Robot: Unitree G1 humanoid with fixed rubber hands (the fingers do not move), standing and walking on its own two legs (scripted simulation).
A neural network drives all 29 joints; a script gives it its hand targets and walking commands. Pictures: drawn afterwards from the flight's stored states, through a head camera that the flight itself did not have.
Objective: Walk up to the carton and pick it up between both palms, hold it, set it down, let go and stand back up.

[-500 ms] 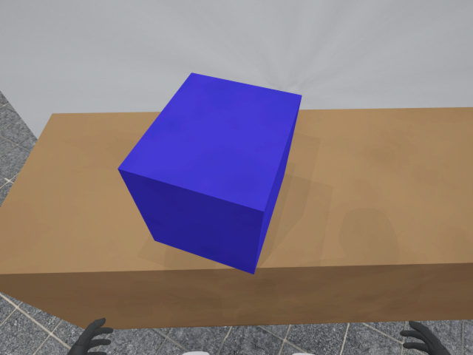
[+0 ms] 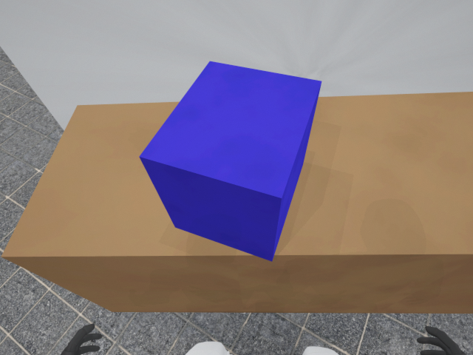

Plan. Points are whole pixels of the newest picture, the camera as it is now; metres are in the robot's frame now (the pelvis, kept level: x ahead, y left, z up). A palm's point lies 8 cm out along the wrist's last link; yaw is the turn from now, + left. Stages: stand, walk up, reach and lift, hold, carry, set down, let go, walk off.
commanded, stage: walk up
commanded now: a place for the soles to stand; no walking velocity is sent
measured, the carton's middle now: (241, 161) +0.47 +0.02 -0.01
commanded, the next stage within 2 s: stand in 1.12 s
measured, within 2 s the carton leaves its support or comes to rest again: neither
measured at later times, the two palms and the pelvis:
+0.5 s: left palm out of the picture +0.08 +0.35 -0.11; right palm out of the picture +0.08 -0.25 -0.11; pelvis -0.01 +0.04 +0.00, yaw -1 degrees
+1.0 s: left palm out of the picture +0.10 +0.35 -0.10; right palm out of the picture +0.10 -0.26 -0.09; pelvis +0.01 +0.05 +0.02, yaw -2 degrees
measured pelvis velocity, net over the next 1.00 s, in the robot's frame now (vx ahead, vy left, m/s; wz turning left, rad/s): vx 0.01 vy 0.05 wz -0.03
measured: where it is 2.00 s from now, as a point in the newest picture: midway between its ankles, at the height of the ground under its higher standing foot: outside the picture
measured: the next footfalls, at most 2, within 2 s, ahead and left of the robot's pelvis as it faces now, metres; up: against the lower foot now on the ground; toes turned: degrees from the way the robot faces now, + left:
right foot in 0.28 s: +0.02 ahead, -0.09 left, +0.00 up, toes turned -4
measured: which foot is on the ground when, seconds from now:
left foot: down 0.00-1.00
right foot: down 0.00-0.06, up 0.08-0.26, down 0.28-1.00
